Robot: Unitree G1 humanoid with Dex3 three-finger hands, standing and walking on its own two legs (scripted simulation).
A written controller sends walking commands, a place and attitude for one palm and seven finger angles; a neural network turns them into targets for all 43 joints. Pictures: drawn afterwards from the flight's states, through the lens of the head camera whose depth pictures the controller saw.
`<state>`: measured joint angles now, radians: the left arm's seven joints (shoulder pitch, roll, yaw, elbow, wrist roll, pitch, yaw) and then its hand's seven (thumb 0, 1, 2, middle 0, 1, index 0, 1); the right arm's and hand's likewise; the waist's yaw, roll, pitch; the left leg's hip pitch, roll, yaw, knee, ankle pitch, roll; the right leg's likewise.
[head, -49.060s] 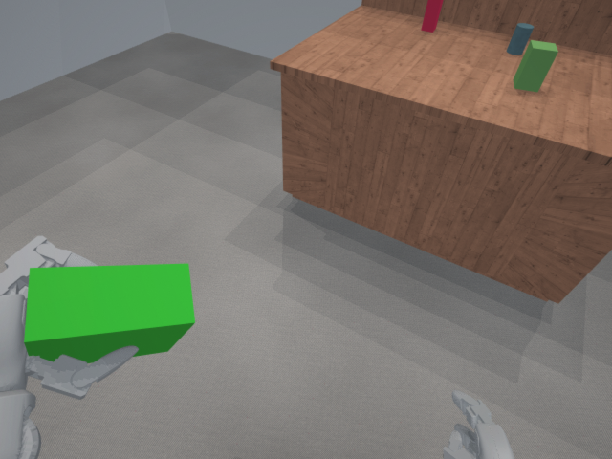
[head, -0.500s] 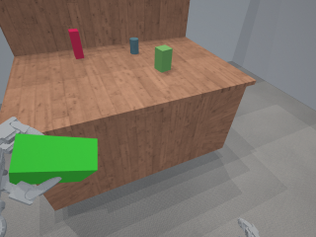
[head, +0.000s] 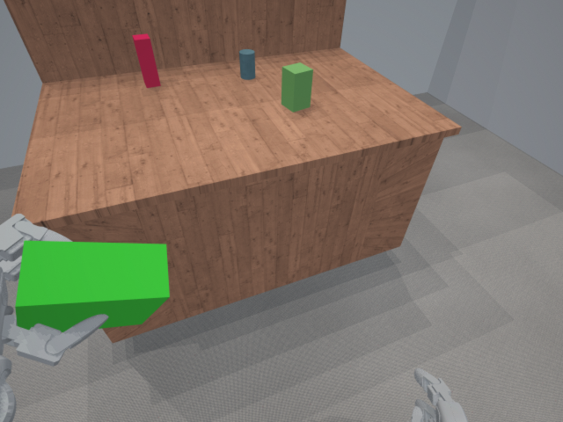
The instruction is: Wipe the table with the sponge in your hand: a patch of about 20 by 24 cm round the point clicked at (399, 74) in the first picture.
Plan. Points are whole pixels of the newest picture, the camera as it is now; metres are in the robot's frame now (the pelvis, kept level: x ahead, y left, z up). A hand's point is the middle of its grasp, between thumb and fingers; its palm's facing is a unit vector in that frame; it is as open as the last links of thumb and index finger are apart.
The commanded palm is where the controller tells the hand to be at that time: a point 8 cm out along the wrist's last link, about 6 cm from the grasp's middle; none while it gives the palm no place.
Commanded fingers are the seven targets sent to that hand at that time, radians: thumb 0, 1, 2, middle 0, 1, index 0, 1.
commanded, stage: stand and wait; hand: left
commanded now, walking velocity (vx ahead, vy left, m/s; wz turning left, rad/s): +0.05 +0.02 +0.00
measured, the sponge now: (115, 288) +0.23 +0.20 +0.14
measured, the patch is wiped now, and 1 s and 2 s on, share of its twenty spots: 1.00 1.00 1.00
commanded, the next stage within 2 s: none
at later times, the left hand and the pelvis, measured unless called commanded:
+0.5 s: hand (106, 267) +0.25 +0.22 +0.16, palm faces +0.37 -0.85 -0.36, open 10.2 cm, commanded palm +0.20 +0.26 +0.18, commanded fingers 0.00 0.10 1.30 -1.20 -1.60 -1.20 -1.60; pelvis +0.04 -0.02 +0.00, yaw +0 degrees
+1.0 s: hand (90, 267) +0.25 +0.23 +0.16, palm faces +0.36 -0.86 -0.36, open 10.2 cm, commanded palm +0.20 +0.27 +0.18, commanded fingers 0.00 0.10 1.30 -1.20 -1.60 -1.20 -1.60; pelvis +0.04 +0.00 +0.01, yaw -1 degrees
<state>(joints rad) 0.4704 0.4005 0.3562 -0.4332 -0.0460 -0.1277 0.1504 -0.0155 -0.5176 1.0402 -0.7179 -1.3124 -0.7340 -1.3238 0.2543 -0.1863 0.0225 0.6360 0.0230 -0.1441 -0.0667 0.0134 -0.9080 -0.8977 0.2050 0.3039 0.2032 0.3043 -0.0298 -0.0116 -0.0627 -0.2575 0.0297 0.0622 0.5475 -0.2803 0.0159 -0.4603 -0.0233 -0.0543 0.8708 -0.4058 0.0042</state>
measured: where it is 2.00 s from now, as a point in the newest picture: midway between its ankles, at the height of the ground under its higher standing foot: outside the picture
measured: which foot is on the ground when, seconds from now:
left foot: down 0.00-1.00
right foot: down 0.00-1.00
